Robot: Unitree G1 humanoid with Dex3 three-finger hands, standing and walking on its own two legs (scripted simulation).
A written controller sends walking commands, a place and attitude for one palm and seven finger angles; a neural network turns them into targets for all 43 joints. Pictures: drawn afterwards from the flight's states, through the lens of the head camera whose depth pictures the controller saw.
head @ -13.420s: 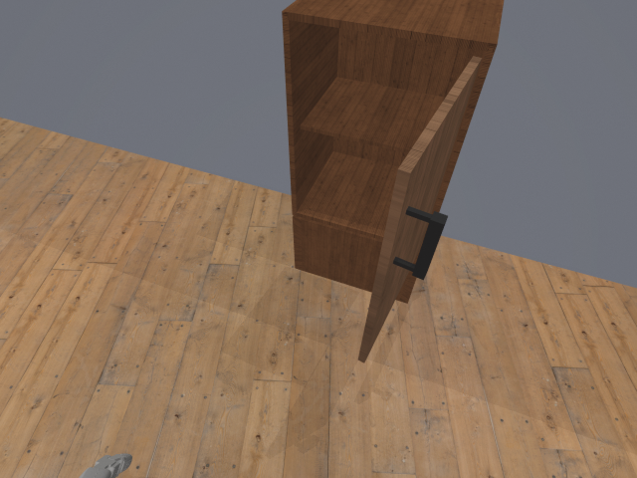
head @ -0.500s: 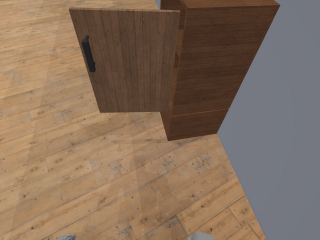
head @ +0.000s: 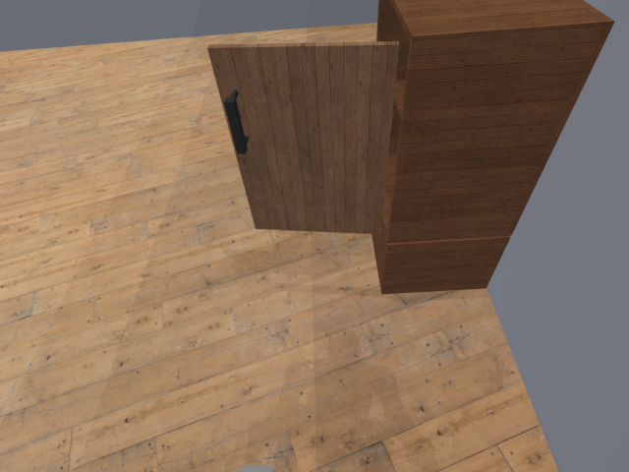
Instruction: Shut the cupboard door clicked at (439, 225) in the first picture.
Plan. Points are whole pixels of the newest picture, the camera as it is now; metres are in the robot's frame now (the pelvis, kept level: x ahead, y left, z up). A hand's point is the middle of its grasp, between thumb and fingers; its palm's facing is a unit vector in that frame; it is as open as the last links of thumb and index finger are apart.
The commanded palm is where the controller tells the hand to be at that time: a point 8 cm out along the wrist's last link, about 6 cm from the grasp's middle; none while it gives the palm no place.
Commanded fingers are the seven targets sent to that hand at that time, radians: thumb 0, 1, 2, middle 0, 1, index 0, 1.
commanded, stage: take the last steps up to it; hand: left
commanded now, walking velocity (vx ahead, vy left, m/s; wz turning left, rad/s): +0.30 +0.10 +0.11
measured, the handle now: (238, 122) +0.88 +0.26 -0.03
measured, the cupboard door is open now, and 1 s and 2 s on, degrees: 82 82 82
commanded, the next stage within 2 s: come to a stop and stand still in 1.10 s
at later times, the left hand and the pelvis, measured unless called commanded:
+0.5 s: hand out of the picture +0.07 +0.30 -0.18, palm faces +0.11 -0.98 -0.17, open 7.4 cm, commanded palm none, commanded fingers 0.00 0.90 0.90 -0.20 -0.30 -0.20 -0.30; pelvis +0.09 +0.12 +0.00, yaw +1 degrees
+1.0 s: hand (196, 333) +0.38 +0.27 -0.18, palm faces +0.05 -0.98 -0.20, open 7.2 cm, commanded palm none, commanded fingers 0.00 0.90 0.90 -0.20 -0.30 -0.20 -0.30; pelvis +0.30 +0.10 -0.02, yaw +0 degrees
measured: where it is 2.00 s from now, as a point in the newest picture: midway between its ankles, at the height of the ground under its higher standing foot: (315, 433)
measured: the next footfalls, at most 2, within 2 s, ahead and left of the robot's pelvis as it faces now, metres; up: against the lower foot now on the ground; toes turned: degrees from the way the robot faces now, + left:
left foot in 0.28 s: +0.09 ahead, +0.19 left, +0.00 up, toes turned +9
right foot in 0.86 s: +0.37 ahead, +0.02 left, +0.00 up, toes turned -8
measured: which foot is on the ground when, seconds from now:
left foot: up 0.00-0.26, down 0.28-0.84, up 0.86-1.00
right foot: down 0.00-0.28, up 0.30-0.84, down 0.86-1.00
